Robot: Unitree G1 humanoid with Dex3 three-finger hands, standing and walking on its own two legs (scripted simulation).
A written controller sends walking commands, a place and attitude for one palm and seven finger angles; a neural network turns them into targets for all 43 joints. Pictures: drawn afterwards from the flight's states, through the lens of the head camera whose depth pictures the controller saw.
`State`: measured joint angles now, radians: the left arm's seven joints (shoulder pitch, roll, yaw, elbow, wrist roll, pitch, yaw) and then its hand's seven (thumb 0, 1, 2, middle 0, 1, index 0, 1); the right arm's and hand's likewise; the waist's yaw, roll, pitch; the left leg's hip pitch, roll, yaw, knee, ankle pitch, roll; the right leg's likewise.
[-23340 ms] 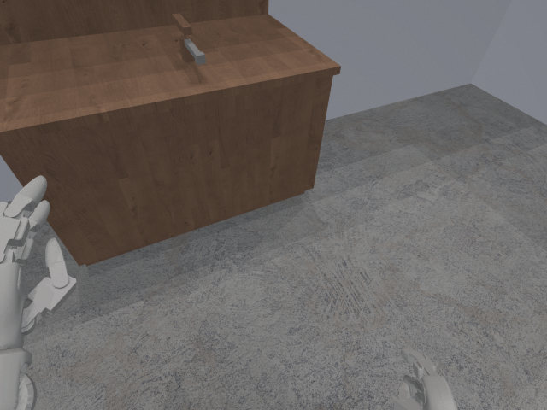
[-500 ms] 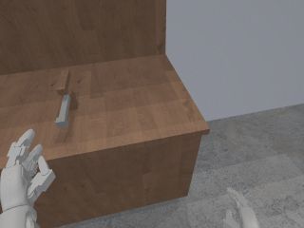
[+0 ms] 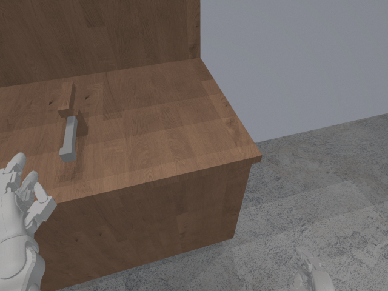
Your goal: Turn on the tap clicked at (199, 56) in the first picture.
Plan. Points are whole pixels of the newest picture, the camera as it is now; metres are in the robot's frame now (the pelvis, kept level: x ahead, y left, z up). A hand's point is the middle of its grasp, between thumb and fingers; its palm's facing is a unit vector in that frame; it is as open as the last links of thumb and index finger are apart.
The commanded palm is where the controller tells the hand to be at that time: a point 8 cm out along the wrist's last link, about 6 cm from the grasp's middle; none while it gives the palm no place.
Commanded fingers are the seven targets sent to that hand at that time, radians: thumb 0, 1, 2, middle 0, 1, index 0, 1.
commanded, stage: reach beside the lever's end, fingers flat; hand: left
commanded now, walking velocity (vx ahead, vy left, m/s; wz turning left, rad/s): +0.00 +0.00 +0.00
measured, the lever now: (68, 154) +0.39 +0.36 +0.05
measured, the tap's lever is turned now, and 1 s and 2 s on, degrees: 0 0 2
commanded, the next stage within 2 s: push the lever round in 1.56 s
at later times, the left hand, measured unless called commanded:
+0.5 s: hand (59, 178) +0.30 +0.31 +0.09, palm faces +0.56 -0.82 -0.08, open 7.7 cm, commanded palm +0.25 +0.35 +0.08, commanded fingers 0.00 0.90 0.90 -0.17 -0.20 -0.17 -0.20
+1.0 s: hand (61, 166) +0.35 +0.34 +0.06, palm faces +0.57 -0.81 -0.09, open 7.8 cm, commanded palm +0.30 +0.38 +0.06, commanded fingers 0.00 0.90 0.90 -0.15 -0.15 -0.15 -0.15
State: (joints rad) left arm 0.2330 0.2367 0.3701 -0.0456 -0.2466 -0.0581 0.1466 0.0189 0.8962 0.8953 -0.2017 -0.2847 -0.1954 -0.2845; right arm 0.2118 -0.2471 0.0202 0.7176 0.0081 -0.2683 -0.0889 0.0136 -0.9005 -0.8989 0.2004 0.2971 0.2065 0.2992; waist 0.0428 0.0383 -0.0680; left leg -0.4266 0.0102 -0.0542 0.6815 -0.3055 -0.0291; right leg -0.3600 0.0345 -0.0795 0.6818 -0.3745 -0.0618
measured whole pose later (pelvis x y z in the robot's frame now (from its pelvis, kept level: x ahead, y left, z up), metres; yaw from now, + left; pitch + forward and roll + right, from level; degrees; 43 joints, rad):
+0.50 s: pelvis +0.00 +0.03 -0.01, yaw +0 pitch +6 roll -1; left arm -0.01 0.25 0.37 0.20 -0.18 -0.14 0.19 0.02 0.90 0.90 -0.18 -0.22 -0.17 -0.22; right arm 0.20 -0.23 0.03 0.70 -0.01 -0.22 -0.07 0.01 -0.90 -0.90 0.20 0.30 0.21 0.30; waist 0.02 0.03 -0.07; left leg -0.52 -0.01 -0.04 0.75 -0.33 0.00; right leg -0.44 0.02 -0.07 0.72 -0.38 -0.03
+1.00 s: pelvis +0.00 +0.02 -0.02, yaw +0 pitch +10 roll -1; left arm -0.25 0.38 0.50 0.57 -0.16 -0.24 0.10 0.02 0.90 0.90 -0.16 -0.16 -0.15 -0.16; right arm 0.25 -0.26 0.02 0.72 -0.01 -0.13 -0.08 0.01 -0.90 -0.90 0.20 0.30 0.21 0.30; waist -0.02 0.03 -0.08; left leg -0.65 0.01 -0.05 0.83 -0.36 -0.01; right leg -0.56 0.03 -0.08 0.79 -0.41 -0.04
